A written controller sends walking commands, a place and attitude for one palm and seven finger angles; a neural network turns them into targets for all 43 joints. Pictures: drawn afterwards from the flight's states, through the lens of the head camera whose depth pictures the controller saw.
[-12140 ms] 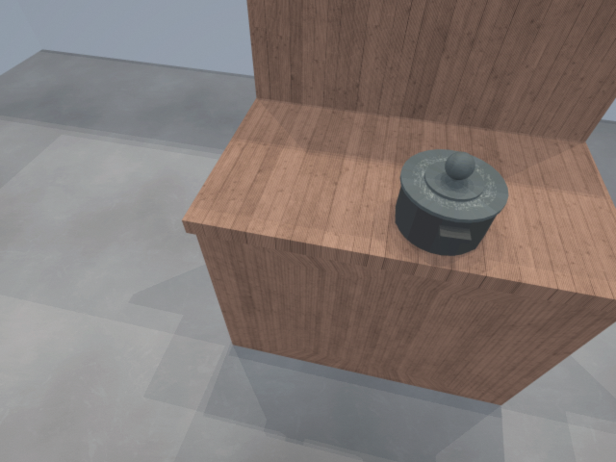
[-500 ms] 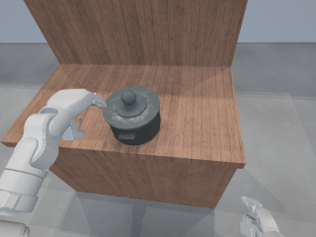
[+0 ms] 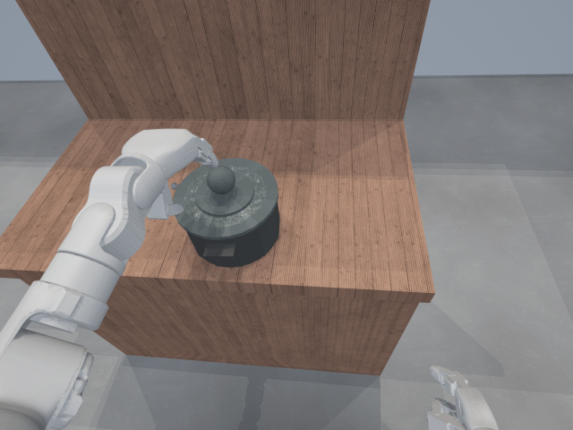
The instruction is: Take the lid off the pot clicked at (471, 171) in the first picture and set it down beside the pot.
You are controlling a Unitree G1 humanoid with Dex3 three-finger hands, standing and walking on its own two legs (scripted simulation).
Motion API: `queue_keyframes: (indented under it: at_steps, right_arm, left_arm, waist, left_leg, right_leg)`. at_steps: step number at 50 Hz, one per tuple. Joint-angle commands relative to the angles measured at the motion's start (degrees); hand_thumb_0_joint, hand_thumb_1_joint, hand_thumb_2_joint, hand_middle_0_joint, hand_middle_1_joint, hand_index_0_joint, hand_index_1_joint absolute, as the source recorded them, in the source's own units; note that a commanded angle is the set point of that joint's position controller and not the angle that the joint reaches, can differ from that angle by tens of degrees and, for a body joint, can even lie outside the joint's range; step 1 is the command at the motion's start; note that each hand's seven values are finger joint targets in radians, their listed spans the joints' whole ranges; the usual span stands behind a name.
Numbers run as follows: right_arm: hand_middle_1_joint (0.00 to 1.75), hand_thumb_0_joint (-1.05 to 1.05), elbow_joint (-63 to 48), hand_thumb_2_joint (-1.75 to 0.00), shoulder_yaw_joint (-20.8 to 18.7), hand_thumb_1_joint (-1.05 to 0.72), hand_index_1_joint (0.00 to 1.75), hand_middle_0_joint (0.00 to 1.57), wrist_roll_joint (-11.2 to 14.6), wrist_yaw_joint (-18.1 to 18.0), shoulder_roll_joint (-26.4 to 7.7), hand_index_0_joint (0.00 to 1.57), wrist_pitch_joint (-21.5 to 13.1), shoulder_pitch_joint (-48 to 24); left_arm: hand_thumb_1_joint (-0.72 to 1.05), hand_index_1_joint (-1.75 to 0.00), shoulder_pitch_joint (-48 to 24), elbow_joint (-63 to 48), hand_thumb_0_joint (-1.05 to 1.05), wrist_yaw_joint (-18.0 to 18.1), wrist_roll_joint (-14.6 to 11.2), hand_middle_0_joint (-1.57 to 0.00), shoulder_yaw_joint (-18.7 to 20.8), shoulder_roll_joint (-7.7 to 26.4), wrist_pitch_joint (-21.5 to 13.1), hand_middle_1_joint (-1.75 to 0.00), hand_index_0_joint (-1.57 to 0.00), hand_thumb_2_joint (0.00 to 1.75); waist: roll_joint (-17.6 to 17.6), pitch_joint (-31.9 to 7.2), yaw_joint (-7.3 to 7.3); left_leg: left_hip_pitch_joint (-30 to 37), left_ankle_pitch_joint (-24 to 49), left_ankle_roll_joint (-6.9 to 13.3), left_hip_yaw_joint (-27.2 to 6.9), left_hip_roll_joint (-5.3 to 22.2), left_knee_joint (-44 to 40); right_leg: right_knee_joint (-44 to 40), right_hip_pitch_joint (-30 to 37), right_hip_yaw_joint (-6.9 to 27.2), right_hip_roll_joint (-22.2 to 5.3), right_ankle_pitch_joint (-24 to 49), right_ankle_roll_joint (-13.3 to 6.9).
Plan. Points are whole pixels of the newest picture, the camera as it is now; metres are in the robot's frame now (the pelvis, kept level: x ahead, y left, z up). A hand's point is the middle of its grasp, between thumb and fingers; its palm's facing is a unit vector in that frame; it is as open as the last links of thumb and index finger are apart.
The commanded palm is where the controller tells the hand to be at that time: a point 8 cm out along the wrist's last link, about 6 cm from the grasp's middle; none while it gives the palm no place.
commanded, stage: move the open hand above the knob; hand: left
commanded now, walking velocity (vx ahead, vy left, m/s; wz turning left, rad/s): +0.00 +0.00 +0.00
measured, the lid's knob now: (221, 179) +0.50 +0.14 +0.04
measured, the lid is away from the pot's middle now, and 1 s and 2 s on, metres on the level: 0.00 0.00 0.00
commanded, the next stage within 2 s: lower the open fingers around the knob in 1.22 s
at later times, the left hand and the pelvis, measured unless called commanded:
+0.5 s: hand (207, 160) +0.47 +0.14 +0.12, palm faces -0.33 -0.02 -0.94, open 10.4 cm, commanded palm +0.47 +0.15 +0.19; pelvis +0.01 +0.00 +0.00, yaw -1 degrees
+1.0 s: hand (193, 159) +0.47 +0.16 +0.13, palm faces -0.32 -0.03 -0.95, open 10.4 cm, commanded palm +0.47 +0.15 +0.19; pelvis +0.02 +0.01 +0.00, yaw +0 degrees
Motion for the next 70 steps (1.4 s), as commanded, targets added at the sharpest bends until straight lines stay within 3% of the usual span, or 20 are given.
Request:
queue_keyframes:
  at_steps: [1, 3, 8, 16, 20, 23, 26, 28, 30, 33, 37, 39, 42, 44, 49, 54, 57, 62, 66, 70]
  right_arm:
    - [0.3, 0.0, -7.5, -0.9, -2.8, -0.9, 0.3, 0.2, 0.5, 0.3, -7.1, 0.2, -1.7, -2.9]
    - [0.3, 0.0, -8.1, -0.9, -3.0, -0.9, 0.3, 0.2, 0.5, 0.6, -7.2, 0.2, -1.7, -3.1]
    - [0.3, 0.0, -7.0, -0.9, -3.0, -0.9, 0.3, 0.2, 0.2, -0.8, -7.8, 0.2, -1.8, -1.1]
    - [0.3, 0.0, -5.5, -0.9, -3.2, -0.9, 0.3, 0.2, 0.1, -0.9, -7.5, 0.2, -2.3, 2.1]
    - [0.3, 0.0, -5.0, -0.9, -3.6, -0.9, 0.3, 0.2, 0.2, -0.4, -7.7, 0.2, -1.7, 2.8]
    - [0.3, 0.0, -4.6, -0.9, -3.9, -0.9, 0.3, 0.2, -0.1, -1.0, -8.0, 0.2, -2.0, 4.0]
    - [0.3, 0.0, -4.6, -0.9, -3.7, -0.9, 0.3, 0.2, -0.5, -1.6, -7.6, 0.2, -2.7, 5.0]
    - [0.3, 0.0, -5.0, -0.9, -3.8, -0.9, 0.3, 0.2, -0.8, -1.4, -7.3, 0.2, -2.9, 5.1]
    - [0.3, 0.0, -4.2, -0.9, -3.7, -0.9, 0.3, 0.2, -0.4, -0.9, -7.4, 0.2, -2.3, 5.2]
    - [0.3, 0.0, -4.7, -0.9, -3.6, -0.9, 0.3, 0.2, 0.2, -0.2, -8.3, 0.2, -2.2, 4.6]
    - [0.3, 0.0, -7.0, -0.9, -3.9, -0.9, 0.3, 0.2, 0.0, -0.2, -7.4, 0.2, -1.9, 2.0]
    - [0.3, 0.0, -7.1, -0.9, -4.0, -0.9, 0.3, 0.2, -0.3, -0.6, -7.1, 0.2, -2.5, 2.8]
    - [0.3, 0.0, -4.7, -0.9, -3.6, -0.9, 0.3, 0.2, 0.2, -1.4, -7.6, 0.2, -1.9, 4.1]
    - [0.3, 0.0, -4.3, -0.9, -3.4, -0.9, 0.3, 0.2, 0.3, -1.5, -8.0, 0.2, -1.8, 4.1]
    - [0.3, 0.0, -5.2, -0.9, -3.5, -0.9, 0.3, 0.2, 0.0, -1.0, -6.9, 0.2, -2.1, 2.9]
    - [0.3, 0.0, -4.1, -0.9, -3.2, -0.9, 0.3, 0.2, -0.1, -1.8, -7.4, 0.2, -1.8, 3.9]
    - [0.3, 0.0, -3.1, -0.9, -3.1, -0.9, 0.3, 0.2, 0.1, -2.0, -7.4, 0.2, -1.8, 4.5]
    - [0.3, 0.0, -4.2, -0.9, -3.4, -0.9, 0.3, 0.2, -0.4, -1.3, -7.2, 0.2, -2.1, 4.4]
    - [0.3, 0.0, -3.5, -0.9, -3.4, -0.9, 0.3, 0.2, -0.1, -1.2, -7.6, 0.2, -1.4, 4.9]
    - [0.3, 0.0, -4.9, -0.9, -3.8, -0.9, 0.3, 0.2, -0.5, -1.1, -7.4, 0.2, -2.0, 4.7]
  left_arm:
    - [-0.29, -0.08, -24.7, -3.8, 0.0, 2.2, 1.1, -0.79, 3.8, 6.9, 1.6, -0.08, -0.79, 1.32]
    - [-0.29, -0.08, -25.2, -3.6, 0.0, 1.8, 1.8, -0.79, 4.0, 6.9, 2.3, -0.08, -0.79, 1.32]
    - [-0.29, -0.08, -37.2, -4.0, 0.0, 1.9, 2.3, -0.79, 8.8, 14.7, 1.7, -0.08, -0.79, 1.32]
    - [-0.29, -0.08, -34.9, 7.0, 0.0, 2.7, 2.3, -0.79, 5.7, 9.2, 1.2, -0.08, -0.79, 1.32]
    - [-0.29, -0.08, -38.5, 8.6, 0.0, 2.5, 3.0, -0.79, 2.0, 5.2, 2.3, -0.08, -0.79, 1.32]
    - [-0.29, -0.08, -45.4, 7.3, 0.0, 2.8, 2.7, -0.79, 4.5, 8.3, 2.2, -0.08, -0.79, 1.32]
    - [-0.29, -0.08, -47.8, 5.8, 0.0, 3.8, 3.1, -0.79, 8.9, 13.9, 0.9, -0.08, -0.79, 1.32]
    - [-0.29, -0.08, -44.7, 5.0, 0.0, 4.3, 3.3, -0.79, 8.9, 12.7, 0.5, -0.08, -0.79, 1.32]
    - [-0.29, -0.08, -39.7, 11.0, 0.0, 4.6, 3.8, -0.79, 5.8, 8.4, 1.2, -0.08, -0.79, 1.32]
    - [-0.29, -0.08, -32.0, 16.7, 0.0, 4.4, 3.5, -0.79, 7.1, 8.5, 2.5, -0.08, -0.79, 1.32]
    - [-0.29, -0.08, -42.3, 2.2, 0.0, 3.5, 3.4, -0.79, 4.1, 7.9, 2.6, -0.08, -0.79, 1.32]
    - [-0.29, -0.08, -45.3, -2.5, 0.0, 3.6, 3.0, -0.79, 5.7, 10.4, 2.0, -0.08, -0.79, 1.32]
    - [-0.29, -0.08, -41.6, 8.6, 0.0, 3.3, 2.7, -0.79, 6.1, 10.3, 2.9, -0.08, -0.79, 1.32]
    - [-0.29, -0.08, -41.0, 11.1, 0.0, 3.3, 2.8, -0.79, 6.9, 11.1, 2.6, -0.08, -0.79, 1.32]
    - [-0.29, -0.08, -44.7, 6.2, 0.0, 2.7, 2.8, -0.79, -0.7, 2.7, 2.0, -0.08, -0.79, 1.32]
    - [-0.29, -0.08, -46.8, 11.0, 0.0, 3.3, 2.7, -0.79, 4.7, 8.9, 1.6, -0.08, -0.79, 1.32]
    - [-0.29, -0.08, -48.1, 15.7, 0.0, 3.9, 3.3, -0.79, 3.8, 7.6, 1.5, -0.08, -0.79, 1.32]
    - [-0.29, -0.08, -46.7, 12.2, 0.0, 4.5, 4.0, -0.79, 2.4, 5.3, 0.9, -0.08, -0.79, 1.32]
    - [-0.29, -0.08, -44.5, 16.2, 0.0, 4.4, 3.5, -0.79, 2.7, 5.0, 2.0, -0.08, -0.79, 1.32]
    - [-0.29, -0.08, -45.4, 8.5, 0.0, 4.7, 3.4, -0.79, 4.4, 6.8, 1.3, -0.08, -0.79, 1.32]
  waist:
    - [-2.8, -19.5, -0.66]
    - [-3.4, -20.4, -0.74]
    - [-5.9, -23.7, -1.77]
    - [-5.9, -22.9, -1.82]
    - [-5.5, -21.9, -3.02]
    - [-6.3, -24.5, -3.68]
    - [-4.8, -30.0, -2.8]
    - [-3.9, -31.8, -2.08]
    - [-5.2, -27.1, -2.18]
    - [-8.2, -22.9, -1.12]
    - [-4.1, -28.9, -2.24]
    - [-2.4, -30.7, -2.79]
    - [-8.3, -22.9, -3.53]
    - [-8.4, -21.9, -3.02]
    - [-1.2, -25.5, -3.89]
    - [-5.8, -26.1, -3.91]
    - [-7.2, -23.0, -3.95]
    - [-2.8, -28.3, -3.26]
    - [-7.1, -24.3, -3.46]
    - [-4.8, -29.8, -2.79]
  left_leg:
    - [7.2, 12.8, 2.0, -1.0, -2.4, -1.1]
    - [7.5, 13.4, 2.2, -1.0, -2.6, -0.4]
    - [7.5, 13.5, 2.9, -1.2, -2.6, -0.2]
    - [6.2, 15.7, 2.8, -0.8, -2.6, 0.1]
    - [6.8, 15.9, 2.7, -0.7, -2.4, 0.8]
    - [6.9, 14.6, 3.1, -0.8, -2.4, 1.2]
    - [7.8, 18.5, 3.4, -1.4, -2.2, 1.6]
    - [8.5, 23.2, 3.3, -1.7, -1.9, 2.1]
    - [7.7, 23.6, 2.9, -1.2, -1.7, 1.9]
    - [4.2, 20.2, 2.7, -0.1, -2.1, 1.2]
    - [8.9, 21.9, 3.5, -0.9, -2.1, 2.3]
    - [11.4, 24.5, 3.8, -1.9, -1.7, 3.0]
    - [7.1, 17.1, 3.6, -0.8, -2.1, 1.5]
    - [5.7, 15.3, 3.4, -0.5, -2.3, 0.8]
    - [10.2, 17.5, 2.9, -1.6, -2.1, 2.0]
    - [8.4, 15.4, 2.9, -1.5, -2.2, 1.5]
    - [6.0, 12.8, 2.8, -1.2, -2.2, 0.6]
    - [10.0, 20.1, 2.5, -2.2, -1.7, 1.7]
    - [6.4, 16.8, 2.6, -1.2, -1.7, 1.0]
    - [10.1, 22.8, 3.2, -2.0, -1.6, 2.0]
  right_leg:
    - [-0.3, 4.1, -1.1, 4.7, 11.5, -3.1]
    - [-0.3, 4.2, -1.0, 4.8, 12.2, -3.2]
    - [-0.3, 7.3, 0.1, 4.7, 15.2, -2.8]
    - [0.6, 6.0, -0.1, 4.4, 17.5, -2.9]
    - [0.7, 3.2, -0.4, 4.7, 17.3, -2.9]
    - [0.3, 4.2, 0.6, 4.6, 17.8, -2.8]
    - [1.7, 7.6, 1.5, 4.1, 21.4, -3.1]
    - [2.0, 8.4, 1.5, 4.0, 23.8, -3.2]
    - [2.0, 5.7, 0.2, 4.4, 22.9, -2.9]
    - [1.7, 5.8, -0.3, 4.5, 21.9, -2.7]
    - [1.8, 6.5, 1.0, 3.9, 23.1, -2.6]
    - [1.7, 6.0, 1.3, 4.1, 23.2, -2.7]
    - [0.4, 4.0, 0.1, 4.7, 19.7, -2.4]
    - [0.5, 4.3, 0.0, 4.5, 18.4, -2.5]
    - [1.0, 0.8, 0.2, 4.3, 16.3, -3.0]
    - [0.8, 2.9, 0.1, 4.5, 16.6, -2.8]
    - [0.6, 1.5, -0.1, 4.5, 14.6, -2.8]
    - [1.5, 1.9, 0.1, 4.4, 17.7, -3.2]
    - [1.2, 2.4, -0.4, 4.5, 17.5, -2.8]
    - [1.6, 4.4, 0.5, 4.3, 21.1, -2.9]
